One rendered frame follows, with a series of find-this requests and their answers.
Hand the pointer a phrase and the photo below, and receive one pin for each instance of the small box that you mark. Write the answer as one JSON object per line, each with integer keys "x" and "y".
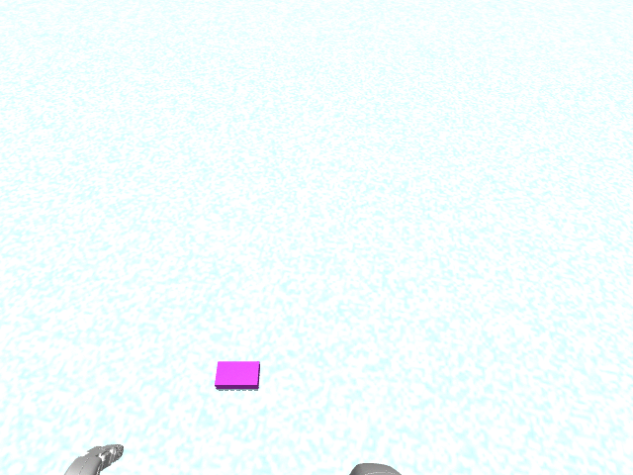
{"x": 237, "y": 375}

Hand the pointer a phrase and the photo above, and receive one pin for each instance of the left robot hand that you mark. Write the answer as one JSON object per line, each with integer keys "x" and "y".
{"x": 95, "y": 460}

